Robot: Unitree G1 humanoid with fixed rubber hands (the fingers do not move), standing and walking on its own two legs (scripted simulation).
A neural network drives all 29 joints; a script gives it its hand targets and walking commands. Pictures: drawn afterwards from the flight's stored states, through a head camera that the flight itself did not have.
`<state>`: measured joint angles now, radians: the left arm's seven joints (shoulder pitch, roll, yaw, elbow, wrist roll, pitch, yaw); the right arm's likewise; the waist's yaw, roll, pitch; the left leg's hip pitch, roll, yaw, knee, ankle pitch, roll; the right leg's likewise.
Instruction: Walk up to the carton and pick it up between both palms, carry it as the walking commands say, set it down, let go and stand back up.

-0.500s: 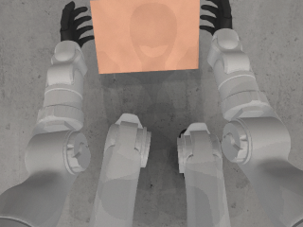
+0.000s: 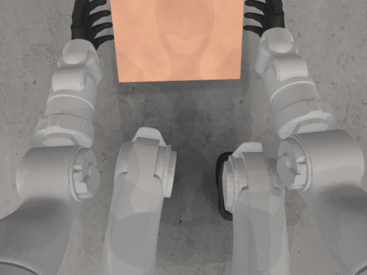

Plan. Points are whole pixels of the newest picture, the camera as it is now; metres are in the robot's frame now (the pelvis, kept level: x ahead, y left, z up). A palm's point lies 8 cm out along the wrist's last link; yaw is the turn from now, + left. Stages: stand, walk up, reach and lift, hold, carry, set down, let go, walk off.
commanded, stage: set down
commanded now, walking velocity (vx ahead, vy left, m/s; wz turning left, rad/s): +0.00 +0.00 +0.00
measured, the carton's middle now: (178, 42) +0.50 +0.08 -0.28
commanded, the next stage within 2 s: none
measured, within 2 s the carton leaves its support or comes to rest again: rests again in 0.52 s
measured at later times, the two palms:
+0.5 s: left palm (88, 47) +0.46 +0.25 -0.19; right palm (268, 36) +0.52 -0.09 -0.19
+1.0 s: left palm (88, 45) +0.46 +0.25 -0.20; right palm (267, 34) +0.52 -0.09 -0.19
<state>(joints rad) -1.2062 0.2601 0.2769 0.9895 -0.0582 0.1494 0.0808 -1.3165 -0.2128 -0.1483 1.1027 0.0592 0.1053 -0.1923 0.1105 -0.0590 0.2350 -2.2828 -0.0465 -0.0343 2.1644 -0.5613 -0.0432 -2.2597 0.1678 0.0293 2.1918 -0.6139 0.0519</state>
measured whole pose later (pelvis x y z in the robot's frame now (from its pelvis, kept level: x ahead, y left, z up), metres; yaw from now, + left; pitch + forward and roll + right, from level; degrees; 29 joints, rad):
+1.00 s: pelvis -0.01 +0.00 -0.02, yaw +1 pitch +34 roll +1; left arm -1.35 0.34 0.17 1.22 -0.14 0.10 0.05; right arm -1.44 -0.27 -0.11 1.24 0.09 0.10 -0.11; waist 0.10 -0.05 0.35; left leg -2.29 0.01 0.01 2.21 -0.52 0.01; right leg -2.27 0.10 0.01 2.25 -0.58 0.02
